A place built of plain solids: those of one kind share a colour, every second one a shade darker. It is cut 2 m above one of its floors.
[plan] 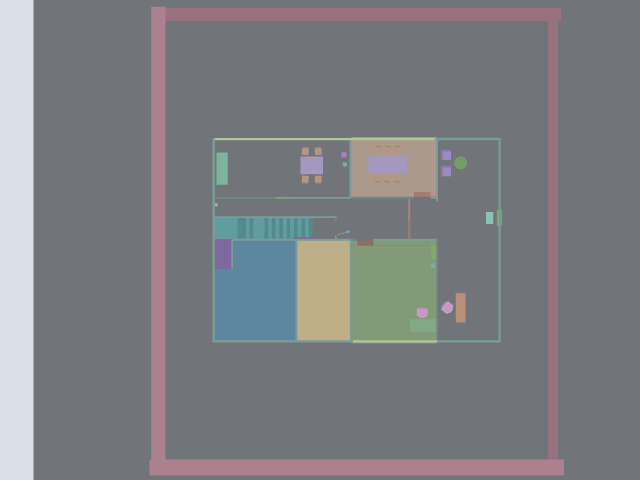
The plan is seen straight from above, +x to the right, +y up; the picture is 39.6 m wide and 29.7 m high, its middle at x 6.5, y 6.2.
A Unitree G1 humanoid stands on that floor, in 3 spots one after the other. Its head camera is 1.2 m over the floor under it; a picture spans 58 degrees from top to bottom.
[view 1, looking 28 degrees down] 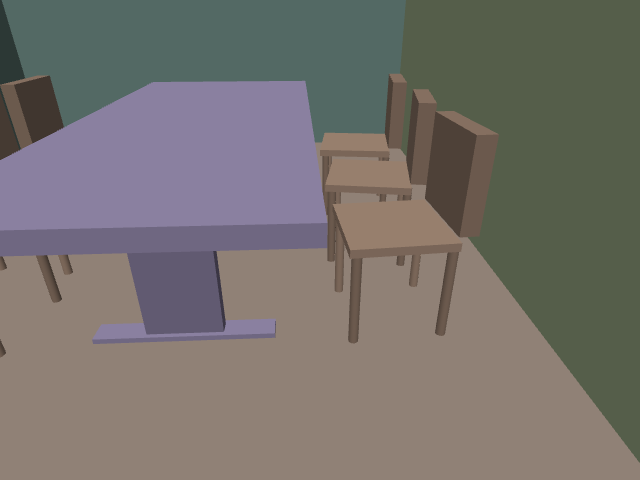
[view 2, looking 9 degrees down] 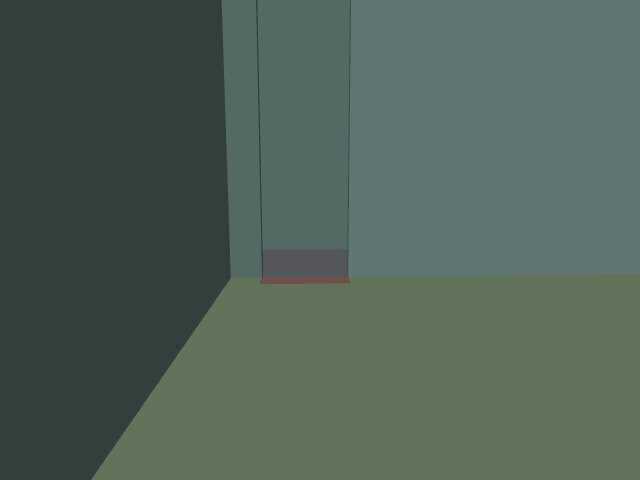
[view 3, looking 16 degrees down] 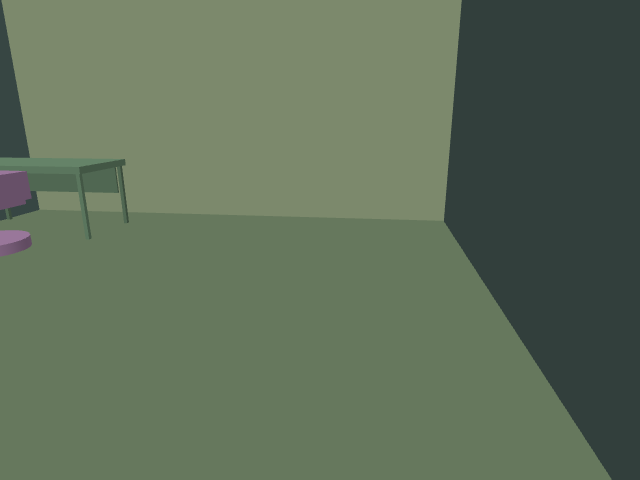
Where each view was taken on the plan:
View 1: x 12.83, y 11.37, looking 177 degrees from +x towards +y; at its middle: meeting_table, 1.08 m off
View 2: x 9.30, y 1.30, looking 88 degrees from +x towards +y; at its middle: wall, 7.55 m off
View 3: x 9.30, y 5.15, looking -83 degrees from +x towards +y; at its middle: cell_level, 4.35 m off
